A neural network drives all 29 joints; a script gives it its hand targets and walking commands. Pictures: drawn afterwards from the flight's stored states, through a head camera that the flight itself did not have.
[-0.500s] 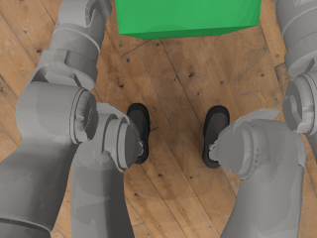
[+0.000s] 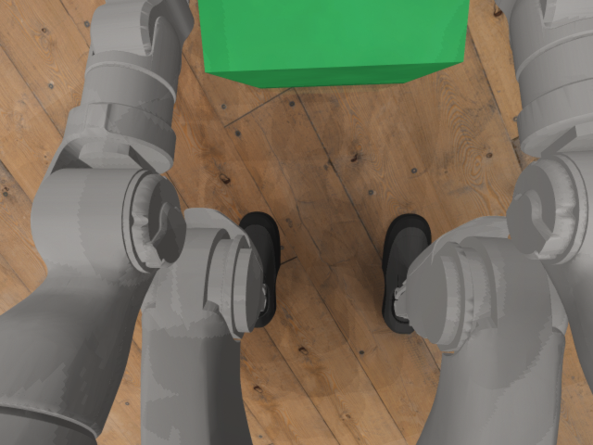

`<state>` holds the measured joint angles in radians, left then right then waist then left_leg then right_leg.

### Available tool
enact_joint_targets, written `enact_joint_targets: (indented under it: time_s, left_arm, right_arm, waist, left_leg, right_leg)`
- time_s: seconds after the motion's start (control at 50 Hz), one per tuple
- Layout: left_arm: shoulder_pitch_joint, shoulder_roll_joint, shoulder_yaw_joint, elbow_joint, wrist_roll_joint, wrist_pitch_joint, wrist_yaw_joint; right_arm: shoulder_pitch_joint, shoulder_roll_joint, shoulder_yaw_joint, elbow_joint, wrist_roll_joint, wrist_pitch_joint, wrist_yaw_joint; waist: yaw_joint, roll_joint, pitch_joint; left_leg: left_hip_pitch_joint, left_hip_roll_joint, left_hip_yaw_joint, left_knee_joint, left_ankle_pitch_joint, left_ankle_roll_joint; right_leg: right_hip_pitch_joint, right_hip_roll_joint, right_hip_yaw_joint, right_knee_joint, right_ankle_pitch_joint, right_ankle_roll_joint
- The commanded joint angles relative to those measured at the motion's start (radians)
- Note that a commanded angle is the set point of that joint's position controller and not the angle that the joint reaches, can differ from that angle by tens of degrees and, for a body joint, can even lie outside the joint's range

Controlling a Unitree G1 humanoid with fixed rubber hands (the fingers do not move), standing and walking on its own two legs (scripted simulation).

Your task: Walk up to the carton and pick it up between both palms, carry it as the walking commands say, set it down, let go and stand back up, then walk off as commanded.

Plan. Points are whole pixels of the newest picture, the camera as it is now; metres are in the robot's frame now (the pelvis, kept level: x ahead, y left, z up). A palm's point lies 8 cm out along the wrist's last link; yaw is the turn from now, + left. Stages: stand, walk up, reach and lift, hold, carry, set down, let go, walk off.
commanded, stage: reach and lift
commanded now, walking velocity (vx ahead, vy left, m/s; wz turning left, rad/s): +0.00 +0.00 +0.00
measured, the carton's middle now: out of the picture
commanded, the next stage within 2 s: none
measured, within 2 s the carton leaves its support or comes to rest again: leaves its support in 0.16 s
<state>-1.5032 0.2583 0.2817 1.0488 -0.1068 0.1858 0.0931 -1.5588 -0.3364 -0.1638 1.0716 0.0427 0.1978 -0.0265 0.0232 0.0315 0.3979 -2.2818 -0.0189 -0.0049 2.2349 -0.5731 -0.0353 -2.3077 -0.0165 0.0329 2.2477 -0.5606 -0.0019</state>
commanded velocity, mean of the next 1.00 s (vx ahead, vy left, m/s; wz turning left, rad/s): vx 0.00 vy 0.00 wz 0.00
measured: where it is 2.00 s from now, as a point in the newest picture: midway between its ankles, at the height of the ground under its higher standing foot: (327, 289)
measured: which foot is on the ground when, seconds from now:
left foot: down 0.00-1.00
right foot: down 0.00-1.00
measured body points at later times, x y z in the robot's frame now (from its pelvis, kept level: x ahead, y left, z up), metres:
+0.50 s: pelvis +0.01 +0.00 +0.04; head +0.36 -0.02 +0.32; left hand +0.56 +0.14 -0.10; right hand +0.59 -0.16 -0.09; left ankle +0.12 +0.13 -0.32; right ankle +0.11 -0.12 -0.32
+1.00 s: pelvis +0.01 +0.00 +0.08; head +0.34 -0.03 +0.38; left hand +0.55 +0.15 -0.03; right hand +0.57 -0.16 -0.04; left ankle +0.12 +0.13 -0.32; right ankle +0.11 -0.12 -0.32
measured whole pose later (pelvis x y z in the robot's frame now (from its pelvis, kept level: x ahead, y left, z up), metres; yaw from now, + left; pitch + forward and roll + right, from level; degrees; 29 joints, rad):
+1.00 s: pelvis +0.01 +0.00 +0.08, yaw -2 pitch +47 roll +3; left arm -1.21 0.04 0.50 0.64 0.14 0.38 0.08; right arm -1.32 -0.14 -0.36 0.79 -0.18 0.37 -0.07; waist 0.05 -0.01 0.00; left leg -2.22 -0.02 -0.02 1.96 -0.56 -0.05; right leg -2.27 0.04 0.05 1.96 -0.52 0.02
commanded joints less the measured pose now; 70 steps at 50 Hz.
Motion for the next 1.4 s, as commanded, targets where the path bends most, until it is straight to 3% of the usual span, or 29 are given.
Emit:
enact_joint_targets:
  time_s: [0.0,0.16,0.38,0.62,0.82,1.1,1.38]
  left_arm:
    - [-0.544,-0.972,-0.293,-0.227,-0.091,-0.002,-0.262]
    - [-0.601,-1.015,-0.356,-0.362,-0.121,0.010,-0.244]
    - [-0.610,-0.991,-0.309,-0.418,0.013,0.054,-0.240]
    - [-0.550,-1.056,-0.290,-0.421,0.066,0.111,-0.280]
    - [-0.512,-1.081,-0.336,-0.490,0.046,0.140,-0.289]
    - [-0.428,-1.136,-0.272,-0.453,0.119,0.182,-0.311]
    - [-0.383,-1.181,-0.272,-0.469,0.133,0.218,-0.328]
  right_arm:
    - [-0.447,0.959,0.274,-0.173,0.075,0.007,0.269]
    - [-0.507,1.029,0.332,-0.302,0.102,0.018,0.247]
    - [-0.386,1.103,0.215,-0.156,-0.001,0.071,0.248]
    - [-0.371,1.128,0.192,-0.202,-0.060,0.111,0.247]
    - [-0.362,1.193,0.266,-0.307,-0.033,0.138,0.232]
    - [-0.277,1.222,0.185,-0.270,-0.118,0.170,0.242]
    - [-0.243,1.279,0.186,-0.282,-0.125,0.204,0.266]
  waist:
    - [-0.008,-0.084,-1.268]
    - [0.020,-0.120,-1.539]
    - [0.051,-0.096,-1.463]
    - [0.034,-0.089,-1.510]
    - [0.062,-0.130,-1.700]
    - [0.051,-0.114,-1.599]
    - [0.060,-0.113,-1.666]
  left_leg:
    - [0.584,-0.101,0.105,-0.144,0.324,0.013]
    - [0.621,-0.105,0.120,-0.165,0.429,0.009]
    - [0.613,-0.111,0.122,-0.266,0.338,-0.001]
    - [0.599,-0.124,0.126,-0.332,0.330,-0.002]
    - [0.630,-0.125,0.135,-0.377,0.415,0.000]
    - [0.622,-0.132,0.122,-0.505,0.329,-0.005]
    - [0.703,-0.135,0.119,-0.592,0.329,-0.003]
  right_leg:
    - [0.648,0.106,-0.084,-0.172,0.310,-0.013]
    - [0.780,0.121,-0.092,-0.175,0.453,-0.002]
    - [0.643,0.140,-0.102,-0.260,0.330,-0.002]
    - [0.704,0.155,-0.097,-0.335,0.338,-0.002]
    - [0.854,0.166,-0.094,-0.373,0.445,0.010]
    - [0.791,0.176,-0.095,-0.506,0.344,0.007]
    - [0.874,0.183,-0.099,-0.592,0.335,0.014]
